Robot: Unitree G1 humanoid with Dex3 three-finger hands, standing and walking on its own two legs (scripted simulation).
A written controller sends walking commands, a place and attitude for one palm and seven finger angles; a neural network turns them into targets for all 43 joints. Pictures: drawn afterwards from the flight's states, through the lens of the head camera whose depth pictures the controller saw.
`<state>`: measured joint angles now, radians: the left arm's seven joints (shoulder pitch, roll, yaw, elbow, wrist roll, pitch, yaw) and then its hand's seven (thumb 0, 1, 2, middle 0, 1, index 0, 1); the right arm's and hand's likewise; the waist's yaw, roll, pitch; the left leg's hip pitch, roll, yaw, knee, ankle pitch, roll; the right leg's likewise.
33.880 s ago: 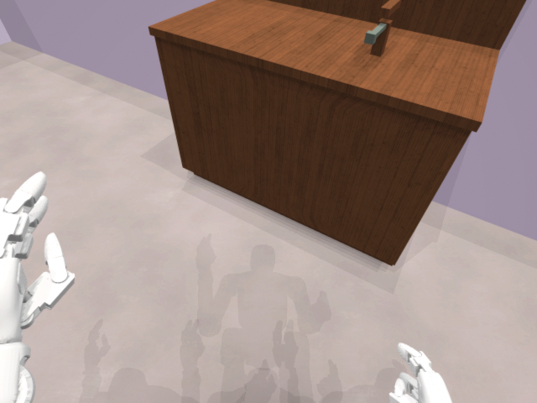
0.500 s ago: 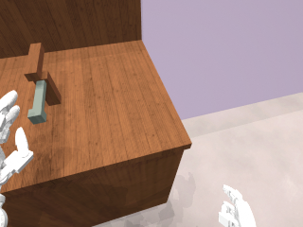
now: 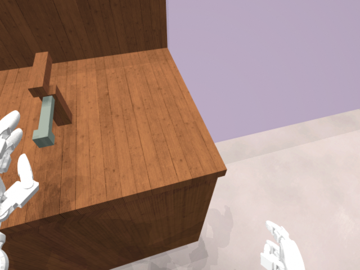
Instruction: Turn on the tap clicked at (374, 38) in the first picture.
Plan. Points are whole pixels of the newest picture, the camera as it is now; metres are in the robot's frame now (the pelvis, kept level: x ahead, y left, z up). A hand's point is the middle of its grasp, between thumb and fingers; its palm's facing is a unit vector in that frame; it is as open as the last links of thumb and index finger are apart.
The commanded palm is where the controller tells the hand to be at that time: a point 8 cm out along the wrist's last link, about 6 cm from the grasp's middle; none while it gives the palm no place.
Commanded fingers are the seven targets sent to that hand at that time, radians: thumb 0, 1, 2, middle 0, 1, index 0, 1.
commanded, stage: shuffle to correct the standing spot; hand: left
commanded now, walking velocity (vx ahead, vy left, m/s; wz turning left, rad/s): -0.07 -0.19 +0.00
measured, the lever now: (44, 137) +0.33 +0.30 +0.13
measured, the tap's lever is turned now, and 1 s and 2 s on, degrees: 0 0 0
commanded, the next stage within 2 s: come to a stop and stand still in 0.62 s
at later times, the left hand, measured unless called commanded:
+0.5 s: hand (31, 186) +0.21 +0.25 +0.16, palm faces +0.36 -0.85 -0.40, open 7.4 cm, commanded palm +0.16 +0.28 +0.18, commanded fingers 0.00 0.90 0.90 -0.20 -0.30 -0.20 -0.30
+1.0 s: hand (28, 184) +0.22 +0.26 +0.16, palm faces +0.30 -0.86 -0.41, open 7.4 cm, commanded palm +0.16 +0.30 +0.18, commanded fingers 0.00 0.90 0.90 -0.20 -0.30 -0.20 -0.30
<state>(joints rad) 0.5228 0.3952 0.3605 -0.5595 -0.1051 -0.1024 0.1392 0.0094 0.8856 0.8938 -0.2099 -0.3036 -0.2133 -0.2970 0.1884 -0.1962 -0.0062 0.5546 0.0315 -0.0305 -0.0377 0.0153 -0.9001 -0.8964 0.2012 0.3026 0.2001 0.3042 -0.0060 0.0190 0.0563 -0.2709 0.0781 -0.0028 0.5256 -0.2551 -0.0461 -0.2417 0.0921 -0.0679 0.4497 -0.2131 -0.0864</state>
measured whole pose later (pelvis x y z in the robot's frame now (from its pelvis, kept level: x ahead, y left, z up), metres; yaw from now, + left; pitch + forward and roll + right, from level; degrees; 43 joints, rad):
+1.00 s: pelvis -0.01 +0.03 +0.00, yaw -2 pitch +0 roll +0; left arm 0.43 0.36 0.35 -0.45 -0.07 -0.20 0.07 0.01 0.89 0.89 -0.20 -0.30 -0.21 -0.30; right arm 0.21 -0.25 -0.04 0.56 0.02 -0.15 -0.01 0.02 -0.90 -0.90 0.20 0.30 0.20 0.30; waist 0.01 0.01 0.07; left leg -0.29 0.05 0.07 0.54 -0.25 0.00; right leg -0.29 0.05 -0.02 0.50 -0.22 -0.05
